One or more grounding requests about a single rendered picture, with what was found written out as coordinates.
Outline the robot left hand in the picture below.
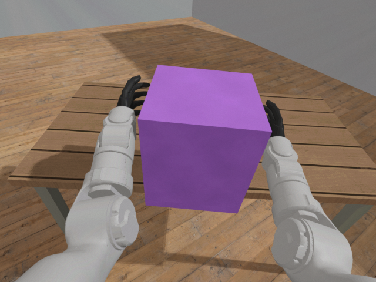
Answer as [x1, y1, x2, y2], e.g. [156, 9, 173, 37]
[117, 75, 150, 116]

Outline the left robot forearm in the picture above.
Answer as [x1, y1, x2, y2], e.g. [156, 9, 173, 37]
[65, 106, 136, 238]

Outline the table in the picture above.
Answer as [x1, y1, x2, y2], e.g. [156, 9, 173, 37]
[7, 82, 376, 234]

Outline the left robot upper arm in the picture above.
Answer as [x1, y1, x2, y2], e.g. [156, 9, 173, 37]
[15, 194, 139, 282]

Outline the right robot upper arm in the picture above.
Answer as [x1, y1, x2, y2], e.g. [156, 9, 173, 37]
[271, 217, 376, 282]

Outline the carton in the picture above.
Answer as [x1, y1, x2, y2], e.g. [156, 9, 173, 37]
[138, 65, 272, 213]

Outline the robot right hand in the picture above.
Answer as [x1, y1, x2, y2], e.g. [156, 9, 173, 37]
[263, 100, 285, 137]

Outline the right robot forearm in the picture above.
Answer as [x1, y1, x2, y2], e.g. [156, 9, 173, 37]
[261, 136, 339, 231]

